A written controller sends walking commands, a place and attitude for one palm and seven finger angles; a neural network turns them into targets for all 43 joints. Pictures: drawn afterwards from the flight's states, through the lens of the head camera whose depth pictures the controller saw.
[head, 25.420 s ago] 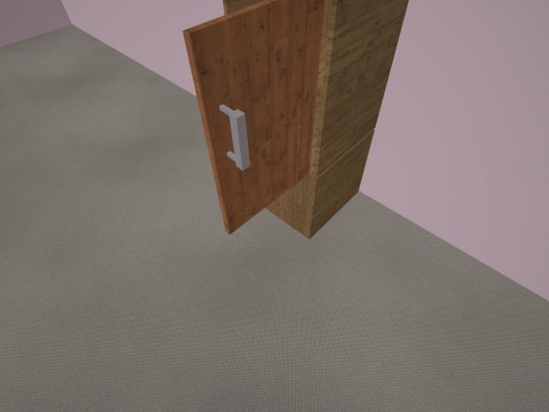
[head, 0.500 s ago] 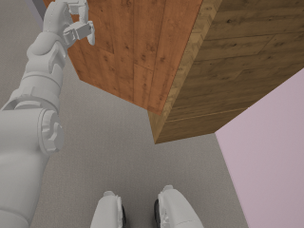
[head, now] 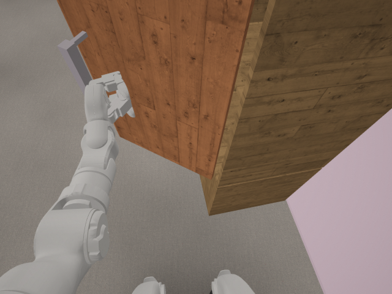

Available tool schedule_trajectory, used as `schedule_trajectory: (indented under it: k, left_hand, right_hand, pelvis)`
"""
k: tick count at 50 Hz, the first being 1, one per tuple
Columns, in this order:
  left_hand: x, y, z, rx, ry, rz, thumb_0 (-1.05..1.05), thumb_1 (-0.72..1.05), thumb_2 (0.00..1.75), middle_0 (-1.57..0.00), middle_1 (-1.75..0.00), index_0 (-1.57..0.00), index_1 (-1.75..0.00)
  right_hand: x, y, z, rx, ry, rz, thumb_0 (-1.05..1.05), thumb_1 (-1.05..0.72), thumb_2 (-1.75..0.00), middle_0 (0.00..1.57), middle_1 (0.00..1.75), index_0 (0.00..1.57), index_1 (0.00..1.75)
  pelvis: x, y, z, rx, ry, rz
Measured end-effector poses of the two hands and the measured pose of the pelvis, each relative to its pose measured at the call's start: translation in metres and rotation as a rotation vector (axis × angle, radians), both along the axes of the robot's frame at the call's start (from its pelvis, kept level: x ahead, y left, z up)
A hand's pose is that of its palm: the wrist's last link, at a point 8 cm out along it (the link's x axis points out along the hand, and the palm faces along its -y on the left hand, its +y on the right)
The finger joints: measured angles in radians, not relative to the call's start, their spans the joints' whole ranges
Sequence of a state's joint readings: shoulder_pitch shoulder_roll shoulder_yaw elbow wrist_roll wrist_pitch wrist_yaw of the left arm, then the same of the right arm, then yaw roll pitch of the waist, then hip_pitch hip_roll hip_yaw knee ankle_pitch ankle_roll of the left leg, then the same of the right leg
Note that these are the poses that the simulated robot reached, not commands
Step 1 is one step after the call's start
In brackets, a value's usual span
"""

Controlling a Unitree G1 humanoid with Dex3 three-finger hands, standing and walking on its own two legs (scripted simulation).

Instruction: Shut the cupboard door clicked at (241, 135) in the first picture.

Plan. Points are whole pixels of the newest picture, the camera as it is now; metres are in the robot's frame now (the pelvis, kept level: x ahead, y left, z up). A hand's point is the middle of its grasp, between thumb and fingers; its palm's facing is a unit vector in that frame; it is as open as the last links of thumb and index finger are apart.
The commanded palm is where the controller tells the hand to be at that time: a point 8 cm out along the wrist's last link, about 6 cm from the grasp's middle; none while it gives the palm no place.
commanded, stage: pull the fist back off the door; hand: left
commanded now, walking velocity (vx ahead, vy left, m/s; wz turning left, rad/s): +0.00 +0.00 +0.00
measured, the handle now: (86, 67) +0.60 +0.20 +0.07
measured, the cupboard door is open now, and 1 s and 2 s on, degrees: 52 52 52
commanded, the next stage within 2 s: draw the hand back to the body in 0.30 s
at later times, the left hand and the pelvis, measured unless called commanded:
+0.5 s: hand (133, 119) +0.44 +0.09 +0.09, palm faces +0.08 -1.00 -0.03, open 3.1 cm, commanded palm +0.39 +0.14 +0.09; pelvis -0.01 -0.01 +0.00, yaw +2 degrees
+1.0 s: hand (72, 167) +0.32 +0.16 +0.14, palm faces +0.09 -0.99 -0.13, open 3.1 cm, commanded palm +0.27 +0.21 +0.16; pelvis +0.00 -0.01 +0.04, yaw +1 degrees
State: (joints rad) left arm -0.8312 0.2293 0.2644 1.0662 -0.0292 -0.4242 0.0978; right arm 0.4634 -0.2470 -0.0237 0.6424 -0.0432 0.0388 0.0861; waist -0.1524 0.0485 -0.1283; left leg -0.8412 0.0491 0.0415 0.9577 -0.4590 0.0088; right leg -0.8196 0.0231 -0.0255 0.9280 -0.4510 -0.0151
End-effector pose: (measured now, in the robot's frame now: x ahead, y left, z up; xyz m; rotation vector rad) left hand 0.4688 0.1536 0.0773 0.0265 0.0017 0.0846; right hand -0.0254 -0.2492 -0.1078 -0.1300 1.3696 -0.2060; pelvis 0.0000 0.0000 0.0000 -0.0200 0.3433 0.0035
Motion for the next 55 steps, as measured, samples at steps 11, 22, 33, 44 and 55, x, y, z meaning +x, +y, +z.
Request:
schedule_trajectory:
  k: [11, 22, 33, 44, 55]
  left_hand:
    - [-0.053, -0.017, -0.007, -0.016, -0.032, -0.027, 0.02, 0.9, 0.9, -1.3, -1.5, -1.3, -1.51]
    - [-0.056, -0.015, 0.003, 0.013, -0.025, -0.006, 0.02, 0.9, 0.9, -1.3, -1.5, -1.3, -1.51]
    - [-0.092, 0.009, 0.021, 0.008, -0.03, -0.002, 0.02, 0.9, 0.9, -1.29, -1.5, -1.3, -1.5]
    - [-0.146, 0.039, 0.055, 0.011, -0.071, -0.019, 0.02, 0.9, 0.9, -1.29, -1.5, -1.3, -1.5]
    - [-0.206, 0.073, 0.085, 0.193, -0.01, 0.068, 0.02, 0.9, 0.9, -1.13, -1.32, -1.13, -1.32]
  right_hand:
    - [0.086, -0.018, 0.003, -0.041, -0.206, 0.09, 0.0, -0.91, -0.9, 0.2, 0.3, 0.2, 0.3]
    - [0.112, -0.005, -0.002, -0.006, -0.307, 0.129, 0.0, -0.91, -0.9, 0.2, 0.3, 0.2, 0.3]
    - [0.075, -0.008, 0.006, 0.017, -0.247, 0.048, 0.01, -0.91, -0.9, 0.2, 0.3, 0.2, 0.3]
    - [0.126, -0.014, 0.037, -0.033, -0.414, 0.084, 0.01, -0.91, -0.9, 0.2, 0.3, 0.2, 0.3]
    - [0.218, 0.022, 0.086, -0.027, -0.653, 0.176, 0.01, -0.91, -0.9, 0.2, 0.3, 0.2, 0.3]
  pelvis:
    - [0.001, -0.005, 0.003, 0.008, -0.055, 0.018]
    - [-0.012, -0.012, 0.001, 0.019, -0.077, 0.031]
    - [-0.006, -0.013, 0.017, 0.028, -0.134, 0.0]
    - [-0.002, -0.011, 0.034, 0.024, -0.228, 0.014]
    - [0.007, -0.004, 0.052, 0.029, -0.335, 0.028]
